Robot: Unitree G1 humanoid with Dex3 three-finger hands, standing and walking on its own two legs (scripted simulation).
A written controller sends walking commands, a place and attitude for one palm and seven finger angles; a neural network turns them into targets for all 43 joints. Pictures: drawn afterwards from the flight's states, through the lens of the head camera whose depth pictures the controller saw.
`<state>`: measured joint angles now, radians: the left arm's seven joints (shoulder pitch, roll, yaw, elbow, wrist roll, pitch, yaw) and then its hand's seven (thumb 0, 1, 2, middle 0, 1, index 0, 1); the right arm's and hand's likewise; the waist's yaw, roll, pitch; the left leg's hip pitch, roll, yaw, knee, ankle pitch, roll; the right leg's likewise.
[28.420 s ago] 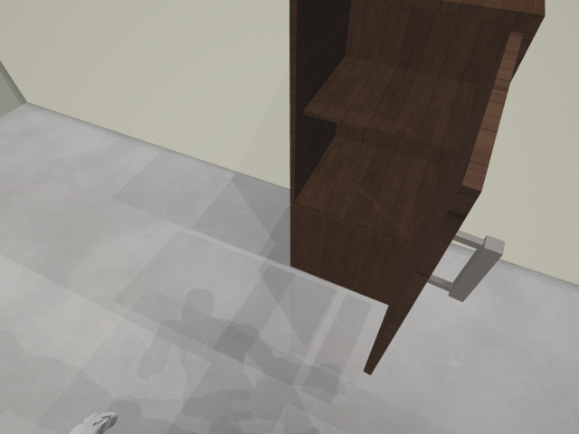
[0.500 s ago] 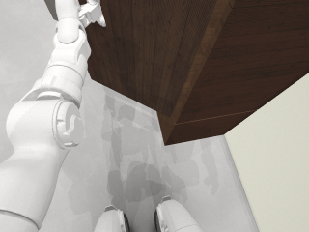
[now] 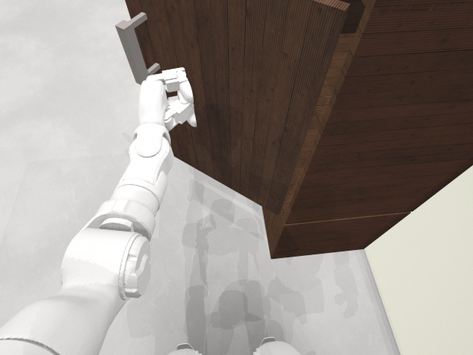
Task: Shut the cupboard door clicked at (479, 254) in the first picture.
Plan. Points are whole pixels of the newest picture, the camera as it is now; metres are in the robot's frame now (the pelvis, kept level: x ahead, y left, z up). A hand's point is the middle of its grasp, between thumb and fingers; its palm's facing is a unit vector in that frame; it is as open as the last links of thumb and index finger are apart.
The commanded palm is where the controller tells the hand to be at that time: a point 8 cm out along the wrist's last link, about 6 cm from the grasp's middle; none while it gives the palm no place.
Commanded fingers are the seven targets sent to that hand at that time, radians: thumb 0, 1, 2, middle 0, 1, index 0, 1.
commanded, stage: pull the fist back off the door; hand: left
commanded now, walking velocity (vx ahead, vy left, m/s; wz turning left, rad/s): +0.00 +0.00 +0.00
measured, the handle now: (141, 50) +0.67 +0.12 +0.11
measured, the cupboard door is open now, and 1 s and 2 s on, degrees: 51 51 51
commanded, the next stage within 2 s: draw the hand back to the body in 0.20 s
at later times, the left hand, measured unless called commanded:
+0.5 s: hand (172, 120) +0.47 +0.06 +0.12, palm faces -0.06 -1.00 -0.04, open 3.1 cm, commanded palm +0.41 +0.12 +0.13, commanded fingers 0.00 0.90 0.90 -1.30 -1.50 -1.30 -1.50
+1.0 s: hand (68, 209) +0.30 +0.17 +0.16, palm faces +0.03 -0.98 -0.18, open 3.1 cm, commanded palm +0.27 +0.22 +0.17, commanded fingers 0.00 0.90 0.90 -0.89 -1.05 -0.89 -1.05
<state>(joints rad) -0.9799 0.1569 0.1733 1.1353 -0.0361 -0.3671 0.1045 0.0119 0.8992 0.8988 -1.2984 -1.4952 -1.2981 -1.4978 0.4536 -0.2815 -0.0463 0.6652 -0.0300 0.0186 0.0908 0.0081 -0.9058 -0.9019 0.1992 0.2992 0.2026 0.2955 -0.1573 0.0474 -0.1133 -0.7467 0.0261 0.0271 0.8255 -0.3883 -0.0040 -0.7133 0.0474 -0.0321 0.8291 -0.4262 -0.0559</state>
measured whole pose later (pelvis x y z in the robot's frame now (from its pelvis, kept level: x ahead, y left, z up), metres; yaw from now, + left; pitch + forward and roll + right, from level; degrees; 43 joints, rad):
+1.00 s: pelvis +0.00 +0.02 +0.04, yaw +1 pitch -1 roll +0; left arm -0.07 0.23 0.00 0.07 -0.09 -0.07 0.01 0.01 0.90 0.90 -1.13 -1.31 -1.13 -1.31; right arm 0.14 -0.23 0.03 0.54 0.06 0.03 -0.05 0.01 -0.91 -0.90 0.20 0.30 0.20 0.30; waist 0.02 0.04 -0.04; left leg -0.24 -0.01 0.03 0.53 -0.28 0.03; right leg -0.20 0.01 -0.02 0.52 -0.31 -0.02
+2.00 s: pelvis +0.01 +0.03 +0.04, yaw +1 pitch -3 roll +0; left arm 0.48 0.36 0.33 -0.39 -0.08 -0.07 0.09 0.01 0.89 0.90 -0.21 -0.30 -0.21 -0.30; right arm 0.19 -0.22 0.02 0.62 0.02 -0.06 -0.07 0.02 -0.90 -0.90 0.20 0.30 0.20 0.30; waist 0.06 0.07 -0.02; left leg -0.13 -0.02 0.02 0.43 -0.26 0.03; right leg -0.07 0.01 -0.03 0.40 -0.28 -0.01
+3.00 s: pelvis -0.12 +0.05 +0.02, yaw +5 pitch -1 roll -2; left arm 0.49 0.41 0.45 -0.51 -0.02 -0.27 0.15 0.01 0.89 0.90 -0.21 -0.30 -0.21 -0.30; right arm 0.23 -0.22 -0.01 0.61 0.00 -0.04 -0.05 0.02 -0.90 -0.90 0.20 0.30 0.21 0.30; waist 0.00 -0.01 0.01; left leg -0.52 -0.02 0.06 0.74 -0.40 0.03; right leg -0.43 0.01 0.03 0.65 -0.22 0.02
